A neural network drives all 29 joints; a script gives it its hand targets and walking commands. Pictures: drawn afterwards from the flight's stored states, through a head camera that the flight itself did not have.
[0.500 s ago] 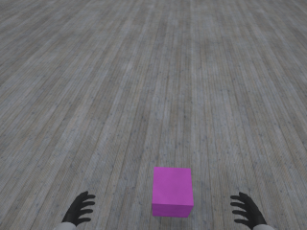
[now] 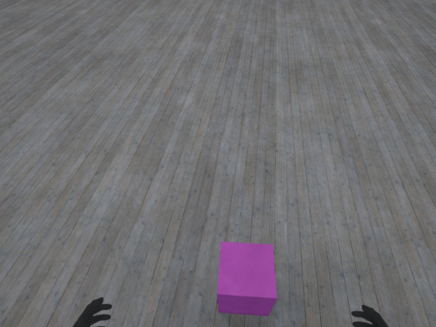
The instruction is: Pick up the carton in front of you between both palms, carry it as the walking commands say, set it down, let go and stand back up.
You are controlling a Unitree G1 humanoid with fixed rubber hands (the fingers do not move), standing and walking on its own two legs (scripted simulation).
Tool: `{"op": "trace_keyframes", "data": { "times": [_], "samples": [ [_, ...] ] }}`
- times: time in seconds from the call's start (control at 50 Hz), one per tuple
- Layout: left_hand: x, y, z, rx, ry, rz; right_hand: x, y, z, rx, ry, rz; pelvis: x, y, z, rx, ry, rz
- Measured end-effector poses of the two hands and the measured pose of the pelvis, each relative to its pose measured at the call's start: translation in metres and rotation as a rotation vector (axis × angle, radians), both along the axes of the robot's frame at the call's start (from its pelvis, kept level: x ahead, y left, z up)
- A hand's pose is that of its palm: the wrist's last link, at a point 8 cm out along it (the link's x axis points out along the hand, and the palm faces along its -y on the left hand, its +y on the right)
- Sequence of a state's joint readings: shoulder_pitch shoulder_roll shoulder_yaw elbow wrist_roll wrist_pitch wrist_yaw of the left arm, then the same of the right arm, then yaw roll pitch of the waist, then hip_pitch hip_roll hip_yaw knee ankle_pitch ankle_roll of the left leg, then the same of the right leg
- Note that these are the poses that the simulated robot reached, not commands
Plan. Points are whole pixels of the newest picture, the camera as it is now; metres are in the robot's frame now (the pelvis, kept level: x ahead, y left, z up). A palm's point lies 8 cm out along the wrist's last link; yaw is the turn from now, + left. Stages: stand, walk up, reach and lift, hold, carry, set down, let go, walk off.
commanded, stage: stand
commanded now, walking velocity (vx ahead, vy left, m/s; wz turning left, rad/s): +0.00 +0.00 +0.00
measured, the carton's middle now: (245, 279) +0.43 -0.07 -0.65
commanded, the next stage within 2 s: none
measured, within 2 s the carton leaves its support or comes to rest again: neither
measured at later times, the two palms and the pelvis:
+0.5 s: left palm out of the picture +0.08 +0.28 -0.09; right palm out of the picture +0.08 -0.29 -0.10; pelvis -0.02 +0.00 +0.00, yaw +0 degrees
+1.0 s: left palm out of the picture +0.06 +0.29 -0.10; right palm out of the picture +0.05 -0.30 -0.10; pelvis -0.03 +0.00 +0.01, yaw -1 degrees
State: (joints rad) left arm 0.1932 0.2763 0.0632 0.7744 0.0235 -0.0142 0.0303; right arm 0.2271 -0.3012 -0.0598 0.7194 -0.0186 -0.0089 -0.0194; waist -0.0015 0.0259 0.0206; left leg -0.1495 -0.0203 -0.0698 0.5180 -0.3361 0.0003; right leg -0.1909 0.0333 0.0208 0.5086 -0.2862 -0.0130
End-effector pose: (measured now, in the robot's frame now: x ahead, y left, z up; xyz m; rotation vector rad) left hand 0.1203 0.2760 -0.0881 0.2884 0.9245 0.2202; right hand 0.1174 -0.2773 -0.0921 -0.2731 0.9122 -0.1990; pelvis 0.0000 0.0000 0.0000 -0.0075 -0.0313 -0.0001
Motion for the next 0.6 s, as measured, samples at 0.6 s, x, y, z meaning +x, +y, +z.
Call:
{"op": "trace_keyframes", "data": {
  "times": [0.6],
  "samples": [
    [-0.044, 0.009, -0.006, 0.006, 0.088, 0.015, -0.049, -0.013, -0.005, -0.025, 0.096, -0.02, -0.024, -0.001, 0.005, 0.006, -0.027, -0.004]
  ]
}}
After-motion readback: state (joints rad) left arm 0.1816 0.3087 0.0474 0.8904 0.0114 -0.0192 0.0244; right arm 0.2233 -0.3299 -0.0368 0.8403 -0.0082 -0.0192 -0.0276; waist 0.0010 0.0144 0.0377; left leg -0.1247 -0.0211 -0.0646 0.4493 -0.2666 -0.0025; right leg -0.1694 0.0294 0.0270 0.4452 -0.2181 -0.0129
